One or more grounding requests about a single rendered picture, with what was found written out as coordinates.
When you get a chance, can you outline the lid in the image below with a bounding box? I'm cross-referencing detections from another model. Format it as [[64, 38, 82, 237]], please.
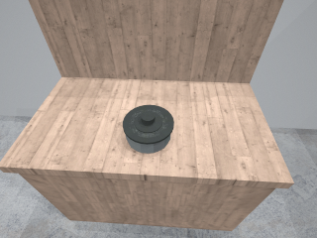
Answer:
[[123, 104, 174, 145]]

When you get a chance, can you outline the table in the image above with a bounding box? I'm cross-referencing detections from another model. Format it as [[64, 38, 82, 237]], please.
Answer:
[[0, 0, 294, 231]]

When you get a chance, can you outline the pot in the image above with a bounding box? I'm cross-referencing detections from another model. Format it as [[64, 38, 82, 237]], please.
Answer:
[[126, 134, 171, 154]]

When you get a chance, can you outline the knob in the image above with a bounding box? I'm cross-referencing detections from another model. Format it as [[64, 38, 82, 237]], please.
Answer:
[[141, 111, 156, 125]]

